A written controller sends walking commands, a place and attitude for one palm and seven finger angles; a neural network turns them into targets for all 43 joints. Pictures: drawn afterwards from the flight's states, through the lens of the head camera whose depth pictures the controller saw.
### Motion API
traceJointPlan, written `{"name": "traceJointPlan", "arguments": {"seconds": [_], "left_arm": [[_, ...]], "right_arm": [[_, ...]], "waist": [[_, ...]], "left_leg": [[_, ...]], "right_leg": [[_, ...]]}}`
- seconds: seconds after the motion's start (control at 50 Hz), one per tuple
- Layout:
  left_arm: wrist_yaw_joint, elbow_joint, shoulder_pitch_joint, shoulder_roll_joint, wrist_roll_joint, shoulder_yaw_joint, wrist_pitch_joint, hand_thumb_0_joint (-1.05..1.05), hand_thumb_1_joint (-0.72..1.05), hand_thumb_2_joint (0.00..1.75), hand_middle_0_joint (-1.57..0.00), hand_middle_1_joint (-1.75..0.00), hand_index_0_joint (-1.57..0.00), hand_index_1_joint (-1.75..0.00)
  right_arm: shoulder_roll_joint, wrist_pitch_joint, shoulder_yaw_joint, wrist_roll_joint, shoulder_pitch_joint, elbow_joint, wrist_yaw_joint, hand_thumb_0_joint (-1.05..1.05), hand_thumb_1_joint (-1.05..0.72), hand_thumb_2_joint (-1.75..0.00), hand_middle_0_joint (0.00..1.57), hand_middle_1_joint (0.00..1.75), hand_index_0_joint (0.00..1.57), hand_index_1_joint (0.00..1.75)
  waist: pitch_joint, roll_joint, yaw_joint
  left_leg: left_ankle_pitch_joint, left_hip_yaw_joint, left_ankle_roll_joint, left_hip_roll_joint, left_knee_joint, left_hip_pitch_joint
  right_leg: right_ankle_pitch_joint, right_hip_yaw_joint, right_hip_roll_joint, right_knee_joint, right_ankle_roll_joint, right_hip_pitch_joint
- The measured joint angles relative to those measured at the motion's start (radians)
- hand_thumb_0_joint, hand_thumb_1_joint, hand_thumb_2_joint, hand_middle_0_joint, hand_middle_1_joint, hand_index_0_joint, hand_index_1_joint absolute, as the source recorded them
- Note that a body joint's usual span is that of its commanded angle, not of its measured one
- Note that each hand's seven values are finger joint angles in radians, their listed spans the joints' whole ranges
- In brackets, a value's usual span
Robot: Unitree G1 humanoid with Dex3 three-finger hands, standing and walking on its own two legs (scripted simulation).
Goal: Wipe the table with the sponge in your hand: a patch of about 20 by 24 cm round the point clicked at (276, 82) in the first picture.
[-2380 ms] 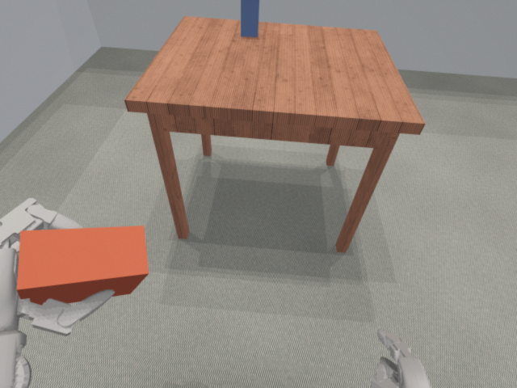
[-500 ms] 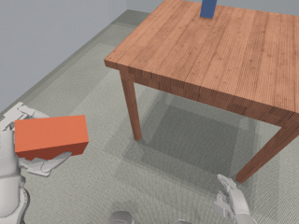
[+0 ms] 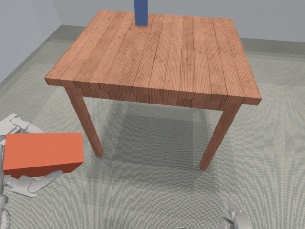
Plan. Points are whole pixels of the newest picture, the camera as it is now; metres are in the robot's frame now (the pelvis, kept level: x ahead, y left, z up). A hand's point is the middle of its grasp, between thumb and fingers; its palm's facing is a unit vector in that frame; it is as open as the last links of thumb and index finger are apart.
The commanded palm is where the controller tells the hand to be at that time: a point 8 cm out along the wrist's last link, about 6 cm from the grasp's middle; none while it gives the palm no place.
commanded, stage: turn to face it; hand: left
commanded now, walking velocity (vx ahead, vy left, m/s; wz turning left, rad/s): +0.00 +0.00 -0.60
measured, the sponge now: (55, 155) +0.22 +0.22 +0.15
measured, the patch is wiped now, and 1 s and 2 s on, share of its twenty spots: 0.00 0.00 0.00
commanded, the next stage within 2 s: take the last steps up to it in 0.66 s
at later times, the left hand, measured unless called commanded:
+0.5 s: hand (96, 141) +0.24 +0.14 +0.18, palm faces +0.11 -0.87 -0.48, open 10.1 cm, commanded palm +0.20 +0.19 +0.18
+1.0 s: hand (148, 168) +0.20 +0.04 +0.17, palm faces -0.04 -0.86 -0.52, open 10.1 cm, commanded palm +0.17 +0.11 +0.18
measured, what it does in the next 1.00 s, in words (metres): walks backwards, turning right: right foot, then left foot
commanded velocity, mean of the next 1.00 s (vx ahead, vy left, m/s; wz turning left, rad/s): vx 0.08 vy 0.04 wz -0.26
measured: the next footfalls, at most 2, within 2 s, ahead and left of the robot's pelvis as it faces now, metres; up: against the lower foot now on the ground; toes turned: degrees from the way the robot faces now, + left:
right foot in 0.10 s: +0.04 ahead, -0.14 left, +0.00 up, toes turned -9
left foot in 0.48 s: +0.04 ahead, +0.06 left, +0.00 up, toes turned -12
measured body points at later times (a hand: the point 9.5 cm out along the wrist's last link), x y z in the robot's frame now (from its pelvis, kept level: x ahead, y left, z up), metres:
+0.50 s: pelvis -0.03 -0.03 +0.00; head +0.01 -0.01 +0.44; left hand +0.23 +0.19 +0.20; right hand +0.06 -0.34 -0.06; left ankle +0.00 +0.07 -0.73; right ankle +0.00 -0.14 -0.73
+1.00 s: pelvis -0.10 -0.08 +0.01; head -0.08 -0.11 +0.46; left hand +0.19 +0.08 +0.20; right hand -0.07 -0.36 -0.11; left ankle -0.05 +0.05 -0.66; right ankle -0.15 -0.15 -0.73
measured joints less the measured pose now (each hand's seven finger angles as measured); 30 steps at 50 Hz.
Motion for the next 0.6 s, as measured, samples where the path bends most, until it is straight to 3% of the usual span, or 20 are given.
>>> {"name": "traceJointPlan", "arguments": {"seconds": [0.06, 0.1, 0.14, 0.18, 0.22, 0.26, 0.34, 0.44, 0.48, 0.5, 0.54, 0.6], "left_arm": [[0.009, 0.010, -0.006, -0.007, -0.004, 0.009, 0.002, 0.00, -0.48, 0.99, -0.75, -1.34, -0.75, -1.34], [0.012, 0.022, -0.044, 0.003, -0.001, 0.012, 0.003, 0.00, -0.48, 0.99, -0.75, -1.34, -0.75, -1.34], [0.010, 0.045, -0.112, -0.002, 0.008, -0.001, -0.001, 0.00, -0.48, 0.99, -0.75, -1.34, -0.75, -1.34], [0.010, 0.052, -0.150, -0.012, 0.004, -0.017, -0.003, 0.00, -0.48, 0.99, -0.75, -1.34, -0.75, -1.34], [0.006, 0.029, -0.128, -0.016, -0.009, -0.019, -0.004, 0.00, -0.48, 0.99, -0.74, -1.34, -0.75, -1.34], [0.002, -0.018, -0.057, -0.004, -0.020, -0.006, -0.014, 0.00, -0.48, 0.99, -0.74, -1.34, -0.75, -1.34], [-0.001, -0.121, 0.072, 0.053, -0.031, 0.030, -0.039, 0.00, -0.48, 0.99, -0.74, -1.35, -0.75, -1.34], [0.006, -0.182, 0.100, 0.107, -0.032, 0.083, -0.058, 0.00, -0.48, 0.99, -0.74, -1.35, -0.75, -1.34], [0.010, -0.172, 0.088, 0.103, -0.031, 0.090, -0.058, 0.00, -0.48, 0.99, -0.74, -1.35, -0.75, -1.34], [0.012, -0.154, 0.074, 0.101, -0.029, 0.092, -0.056, 0.00, -0.48, 0.99, -0.74, -1.35, -0.75, -1.34], [0.013, -0.099, 0.044, 0.077, -0.022, 0.084, -0.050, 0.00, -0.48, 0.99, -0.74, -1.35, -0.74, -1.34], [0.017, -0.016, 0.003, 0.030, -0.009, 0.055, -0.035, 0.00, -0.48, 0.99, -0.74, -1.35, -0.74, -1.35]], "right_arm": [[0.022, -0.028, 0.023, 0.003, -0.003, 0.013, 0.012, 0.01, -0.90, -0.89, 0.20, 0.30, 0.21, 0.30], [0.035, -0.047, 0.035, 0.002, -0.007, 0.014, 0.021, 0.01, -0.90, -0.89, 0.21, 0.30, 0.21, 0.30], [0.028, -0.055, 0.037, 0.002, -0.029, 0.025, 0.027, 0.01, -0.90, -0.89, 0.21, 0.30, 0.21, 0.30], [0.015, -0.042, 0.035, -0.001, -0.067, 0.050, 0.026, 0.01, -0.90, -0.89, 0.21, 0.30, 0.21, 0.30], [0.001, -0.017, 0.025, -0.002, -0.101, 0.052, 0.023, 0.01, -0.90, -0.89, 0.21, 0.30, 0.21, 0.30], [-0.015, 0.003, 0.015, -0.005, -0.125, 0.038, 0.021, 0.02, -0.90, -0.89, 0.21, 0.30, 0.21, 0.30], [-0.049, 0.019, -0.017, -0.010, -0.129, 0.005, 0.010, 0.01, -0.90, -0.89, 0.21, 0.30, 0.21, 0.30], [-0.087, 0.017, -0.047, -0.004, -0.105, -0.001, -0.003, 0.01, -0.91, -0.89, 0.20, 0.30, 0.20, 0.30], [-0.092, 0.013, -0.049, 0.000, -0.092, 0.000, -0.011, 0.01, -0.91, -0.89, 0.20, 0.30, 0.20, 0.30], [-0.081, 0.012, -0.048, 0.000, -0.088, 0.004, -0.016, 0.01, -0.91, -0.89, 0.20, 0.30, 0.20, 0.30], [-0.062, 0.004, -0.043, -0.002, -0.073, 0.006, -0.024, 0.01, -0.91, -0.89, 0.20, 0.30, 0.20, 0.30], [-0.027, -0.030, -0.026, -0.010, -0.049, 0.016, -0.024, 0.01, -0.91, -0.89, 0.20, 0.30, 0.20, 0.30]], "waist": [[0.020, 0.045, 0.019], [0.045, 0.057, 0.018], [0.085, 0.089, 0.003], [0.110, 0.075, -0.021], [0.124, 0.043, -0.040], [0.127, 0.012, -0.064], [0.111, -0.030, -0.090], [0.068, -0.057, -0.076], [0.047, -0.063, -0.073], [0.042, -0.084, -0.065], [0.024, -0.093, -0.042], [0.003, -0.052, -0.034]], "left_leg": [[-0.023, 0.038, -0.026, 0.062, 0.035, 0.004], [-0.047, 0.046, -0.048, 0.099, 0.089, -0.011], [-0.074, 0.011, -0.051, 0.138, 0.192, -0.053], [-0.177, -0.057, -0.046, 0.088, 0.367, -0.130], [-0.199, -0.088, -0.047, 0.030, 0.512, -0.192], [-0.188, -0.096, -0.049, -0.008, 0.548, -0.224], [-0.149, -0.093, -0.048, -0.042, 0.414, -0.222], [-0.088, -0.096, -0.029, -0.063, 0.162, -0.141], [0.007, -0.084, 0.000, -0.065, 0.033, -0.081], [0.033, -0.067, 0.022, -0.076, 0.018, -0.067], [0.033, -0.037, 0.046, -0.071, 0.012, -0.048], [0.034, -0.036, 0.046, -0.031, -0.005, -0.027]], "right_leg": [[-0.012, -0.038, -0.061, -0.152, 0.016, 0.095], [0.059, -0.058, -0.081, -0.290, 0.017, 0.174], [0.123, -0.089, -0.051, -0.313, -0.037, 0.185], [0.100, -0.084, -0.044, -0.289, -0.077, 0.159], [0.111, -0.052, -0.038, -0.307, -0.093, 0.142], [0.147, -0.017, -0.025, -0.344, -0.095, 0.133], [0.201, 0.029, 0.002, -0.408, -0.101, 0.127], [0.226, 0.063, 0.029, -0.423, -0.095, 0.116], [0.217, 0.073, 0.036, -0.397, -0.086, 0.107], [0.205, 0.087, 0.026, -0.375, -0.079, 0.103], [0.050, 0.079, 0.020, -0.238, -0.049, 0.065], [-0.021, 0.017, 0.004, 0.008, -0.016, 0.021]]}}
